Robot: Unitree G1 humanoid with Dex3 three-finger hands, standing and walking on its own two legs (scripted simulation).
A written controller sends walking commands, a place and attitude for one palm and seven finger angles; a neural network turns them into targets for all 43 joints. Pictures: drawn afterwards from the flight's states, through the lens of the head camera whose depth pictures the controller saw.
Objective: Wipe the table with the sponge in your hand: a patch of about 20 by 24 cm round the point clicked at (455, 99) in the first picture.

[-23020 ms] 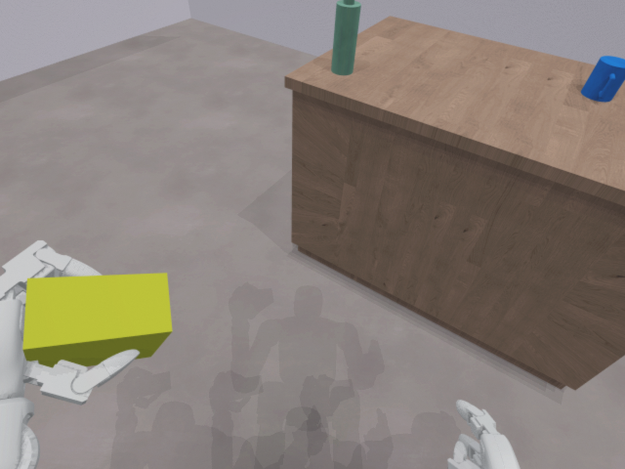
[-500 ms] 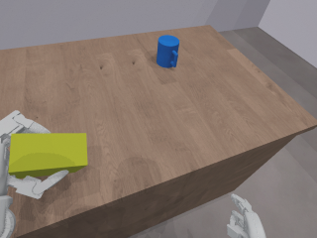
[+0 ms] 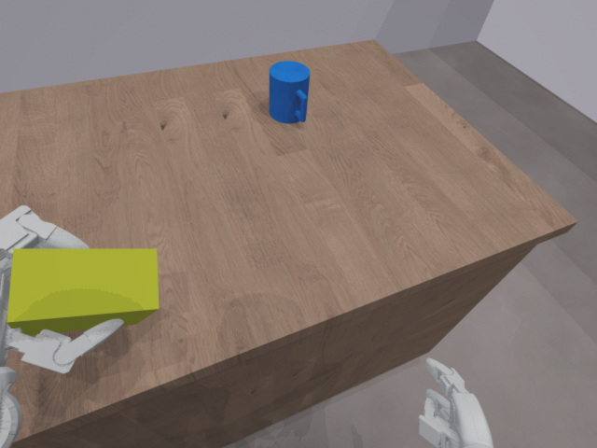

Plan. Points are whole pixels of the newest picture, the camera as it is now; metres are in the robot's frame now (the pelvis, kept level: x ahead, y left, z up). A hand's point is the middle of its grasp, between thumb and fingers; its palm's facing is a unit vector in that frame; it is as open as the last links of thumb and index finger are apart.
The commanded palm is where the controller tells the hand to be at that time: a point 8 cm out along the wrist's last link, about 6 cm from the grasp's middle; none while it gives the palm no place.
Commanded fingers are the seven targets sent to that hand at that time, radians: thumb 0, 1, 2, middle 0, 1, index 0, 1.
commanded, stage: shuffle to correct the standing spot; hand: left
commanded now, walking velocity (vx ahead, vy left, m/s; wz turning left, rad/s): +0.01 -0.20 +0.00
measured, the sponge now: (105, 292) +0.23 +0.22 +0.14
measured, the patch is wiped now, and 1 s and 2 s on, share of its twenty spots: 0.00 0.00 0.00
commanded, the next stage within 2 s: none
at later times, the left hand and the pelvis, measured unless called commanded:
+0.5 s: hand (125, 282) +0.24 +0.20 +0.16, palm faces +0.32 -0.85 -0.41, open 9.9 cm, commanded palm +0.18 +0.24 +0.17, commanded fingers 0.00 0.10 1.30 -1.20 -1.60 -1.20 -1.60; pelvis +0.02 -0.04 -0.01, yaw +0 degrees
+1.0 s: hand (105, 300) +0.22 +0.21 +0.16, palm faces +0.34 -0.85 -0.40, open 9.9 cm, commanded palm +0.16 +0.24 +0.17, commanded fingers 0.00 0.10 1.30 -1.20 -1.60 -1.20 -1.60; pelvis +0.00 -0.04 +0.00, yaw +0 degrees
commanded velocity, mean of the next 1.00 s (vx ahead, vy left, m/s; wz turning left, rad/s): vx -0.03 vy -0.20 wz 0.00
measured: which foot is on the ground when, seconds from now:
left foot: down 0.00-1.00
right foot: down 0.00-1.00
